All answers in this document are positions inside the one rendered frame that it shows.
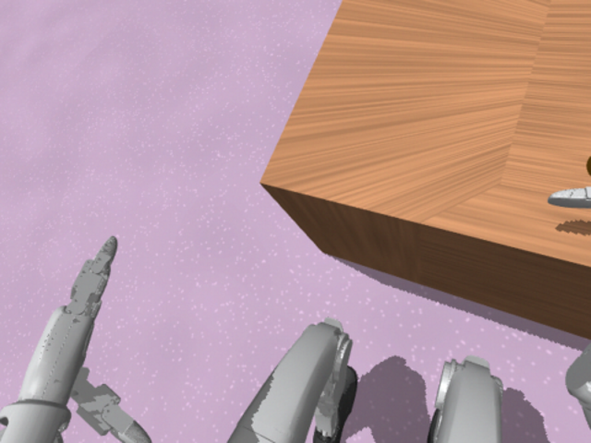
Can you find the left robot arm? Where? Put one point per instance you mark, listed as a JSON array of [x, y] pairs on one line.
[[34, 422]]

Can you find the left robot hand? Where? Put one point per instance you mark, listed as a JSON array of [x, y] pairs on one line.
[[55, 371]]

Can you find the right robot arm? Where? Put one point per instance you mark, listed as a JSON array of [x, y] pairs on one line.
[[578, 381]]

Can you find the right robot hand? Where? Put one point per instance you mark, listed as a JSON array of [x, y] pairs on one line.
[[572, 198]]

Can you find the left robot foot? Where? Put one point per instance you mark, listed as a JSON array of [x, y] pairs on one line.
[[344, 409]]

